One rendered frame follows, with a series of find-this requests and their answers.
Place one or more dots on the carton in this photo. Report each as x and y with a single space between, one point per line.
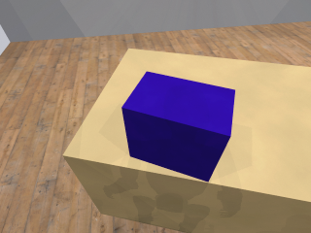
178 124

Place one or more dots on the pedestal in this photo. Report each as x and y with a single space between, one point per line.
262 182

